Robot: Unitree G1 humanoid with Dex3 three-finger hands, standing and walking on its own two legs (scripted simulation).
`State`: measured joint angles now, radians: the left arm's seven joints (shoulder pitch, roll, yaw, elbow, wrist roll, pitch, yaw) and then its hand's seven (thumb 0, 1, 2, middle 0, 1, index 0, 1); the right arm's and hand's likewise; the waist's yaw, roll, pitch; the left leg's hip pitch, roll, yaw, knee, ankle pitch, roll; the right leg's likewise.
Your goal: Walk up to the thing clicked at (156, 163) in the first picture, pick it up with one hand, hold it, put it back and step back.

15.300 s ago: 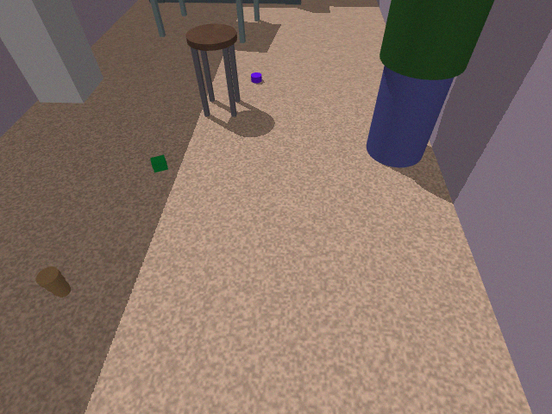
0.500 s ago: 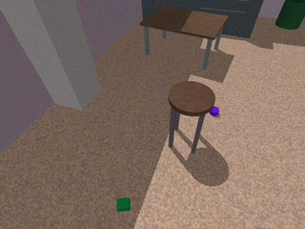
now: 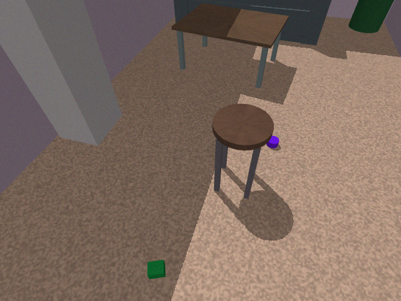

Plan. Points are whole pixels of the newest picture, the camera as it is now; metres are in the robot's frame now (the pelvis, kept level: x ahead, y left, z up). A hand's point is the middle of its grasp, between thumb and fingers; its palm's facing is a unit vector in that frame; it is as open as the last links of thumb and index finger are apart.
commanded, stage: walk up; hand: left
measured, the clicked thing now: (156, 269) +0.40 +0.24 -0.75
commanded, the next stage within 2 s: stand in 0.20 s
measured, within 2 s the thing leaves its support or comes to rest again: neither
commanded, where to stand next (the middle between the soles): +0.02 +0.00 m, yaw +1 degrees
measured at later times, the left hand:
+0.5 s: hand out of the picture +0.09 +0.25 -0.15, palm faces -0.03 -0.94 -0.34, open 7.4 cm
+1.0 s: hand out of the picture +0.08 +0.25 -0.16, palm faces -0.04 -0.94 -0.34, open 7.4 cm
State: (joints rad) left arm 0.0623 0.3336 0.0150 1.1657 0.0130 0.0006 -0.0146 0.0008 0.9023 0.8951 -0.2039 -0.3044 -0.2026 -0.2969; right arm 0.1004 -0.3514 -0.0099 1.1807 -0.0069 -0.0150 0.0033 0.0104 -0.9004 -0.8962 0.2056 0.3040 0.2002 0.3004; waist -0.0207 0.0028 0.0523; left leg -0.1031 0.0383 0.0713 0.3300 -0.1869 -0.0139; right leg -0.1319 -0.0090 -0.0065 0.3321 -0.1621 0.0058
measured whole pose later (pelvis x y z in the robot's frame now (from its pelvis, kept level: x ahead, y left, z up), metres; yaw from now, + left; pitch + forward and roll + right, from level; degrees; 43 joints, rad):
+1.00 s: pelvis +0.00 +0.00 +0.00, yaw +1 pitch -2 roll +0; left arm 0.11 0.35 -0.01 1.13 0.01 -0.01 -0.01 0.00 0.90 0.90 -0.20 -0.30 -0.20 -0.30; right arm 0.10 -0.35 -0.01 1.16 -0.01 0.00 0.01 0.01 -0.90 -0.90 0.21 0.30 0.20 0.30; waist -0.01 0.00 0.05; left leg -0.09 0.04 0.06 0.31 -0.18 -0.02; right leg -0.11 -0.01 -0.02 0.31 -0.16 0.00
